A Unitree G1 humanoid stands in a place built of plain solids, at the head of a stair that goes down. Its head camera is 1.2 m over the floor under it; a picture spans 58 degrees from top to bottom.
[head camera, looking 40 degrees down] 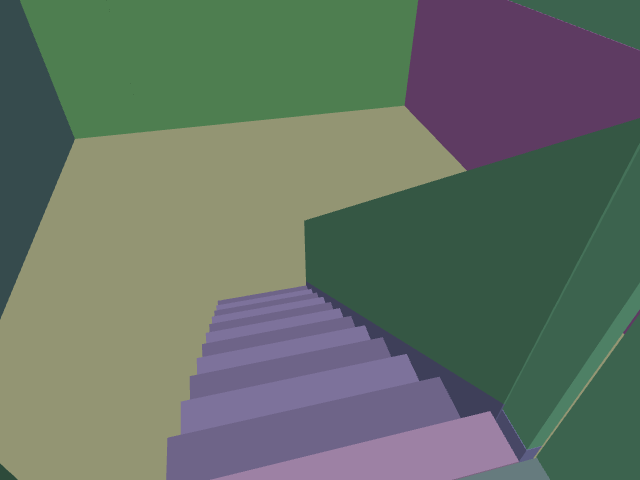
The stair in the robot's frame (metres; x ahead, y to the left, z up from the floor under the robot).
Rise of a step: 0.20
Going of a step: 0.25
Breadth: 0.97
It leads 14 degrees to the left of straight ahead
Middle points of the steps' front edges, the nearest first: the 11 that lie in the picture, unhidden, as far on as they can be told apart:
0.54 -0.03 0.00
0.78 0.03 -0.20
1.03 0.09 -0.41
1.27 0.15 -0.61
1.52 0.21 -0.82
1.76 0.26 -1.02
2.00 0.32 -1.23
2.25 0.38 -1.43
2.49 0.44 -1.64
2.74 0.50 -1.84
2.98 0.56 -2.05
